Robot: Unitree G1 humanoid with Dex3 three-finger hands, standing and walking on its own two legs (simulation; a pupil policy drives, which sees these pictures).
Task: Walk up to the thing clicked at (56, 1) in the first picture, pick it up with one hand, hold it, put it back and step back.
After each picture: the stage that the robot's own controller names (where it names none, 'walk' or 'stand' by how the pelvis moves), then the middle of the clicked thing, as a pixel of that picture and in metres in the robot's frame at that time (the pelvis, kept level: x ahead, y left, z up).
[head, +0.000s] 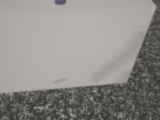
stand; out of the picture +0.95 +0.15 +0.14
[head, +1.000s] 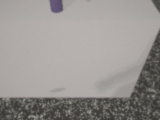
walk; out of the picture +0.85 +0.19 +0.16
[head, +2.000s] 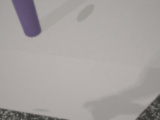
stand; (24, 4) +0.56 +0.26 +0.16
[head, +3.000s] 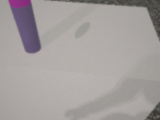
stand; (26, 23) +0.54 +0.23 +0.15
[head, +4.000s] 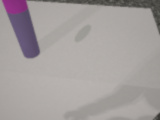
stand; (23, 28) +0.52 +0.23 +0.14
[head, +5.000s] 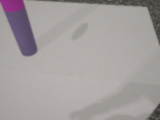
stand; (20, 26) +0.53 +0.25 +0.14
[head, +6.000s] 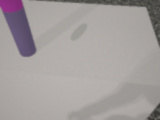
stand; (19, 26) +0.52 +0.25 +0.14
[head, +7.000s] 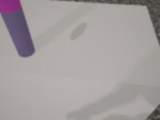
stand; (17, 26) +0.52 +0.26 +0.14
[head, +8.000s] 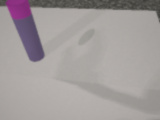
rise first; (28, 32) +0.51 +0.26 +0.14
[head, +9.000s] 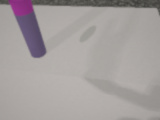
go down; (30, 29) +0.53 +0.25 +0.15
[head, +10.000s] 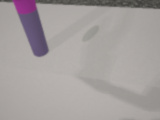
go down; (33, 27) +0.53 +0.25 +0.15
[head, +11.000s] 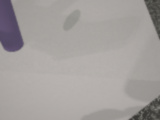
go down; (2, 15) +0.50 +0.23 +0.16
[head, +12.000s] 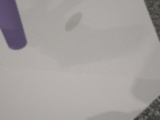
close in; (7, 14) +0.52 +0.24 +0.17
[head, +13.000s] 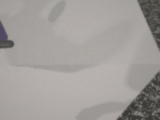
close; out of the picture +0.52 +0.27 +0.19
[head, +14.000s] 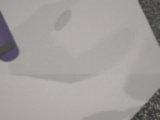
lift; out of the picture +0.46 +0.24 +0.19
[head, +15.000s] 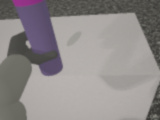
lift; (40, 32) +0.35 +0.11 +0.29
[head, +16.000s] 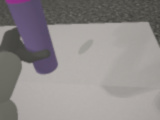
hold; (33, 29) +0.33 +0.13 +0.32
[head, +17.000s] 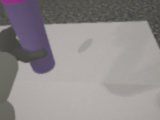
hold; (30, 29) +0.32 +0.14 +0.32
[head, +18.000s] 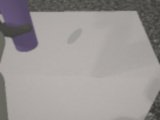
crouch; (13, 6) +0.42 +0.18 +0.32
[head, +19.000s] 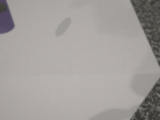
lower; out of the picture +0.49 +0.22 +0.30
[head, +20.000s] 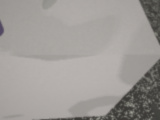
lower; out of the picture +0.52 +0.24 +0.21
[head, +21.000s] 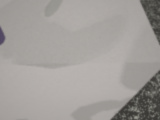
lower; out of the picture +0.50 +0.25 +0.20
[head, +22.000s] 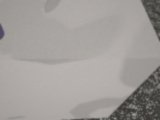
lower; out of the picture +0.51 +0.25 +0.20
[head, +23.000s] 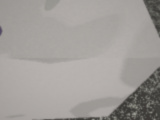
lower; out of the picture +0.51 +0.25 +0.21
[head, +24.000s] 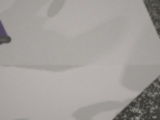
open; out of the picture +0.50 +0.25 +0.20
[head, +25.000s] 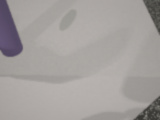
sink last; out of the picture +0.47 +0.23 +0.19
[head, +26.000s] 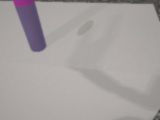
stand; (30, 21) +0.54 +0.25 +0.18
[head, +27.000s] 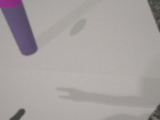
stand; (19, 24) +0.51 +0.24 +0.17
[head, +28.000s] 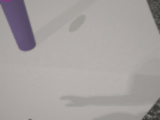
stand; (17, 18) +0.52 +0.24 +0.18
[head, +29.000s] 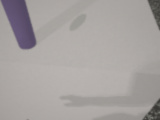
stand; (18, 16) +0.52 +0.24 +0.19
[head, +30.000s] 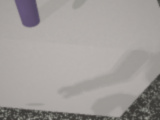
walk; out of the picture +0.59 +0.21 +0.18
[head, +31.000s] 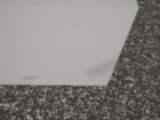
walk; out of the picture +0.79 +0.32 +0.17
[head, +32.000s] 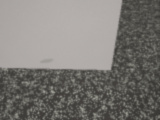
stand; out of the picture +1.13 +0.33 +0.16
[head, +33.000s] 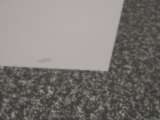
stand; out of the picture +1.14 +0.29 +0.15
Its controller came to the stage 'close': yes
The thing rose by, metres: 0.21
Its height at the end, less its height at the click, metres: +0.00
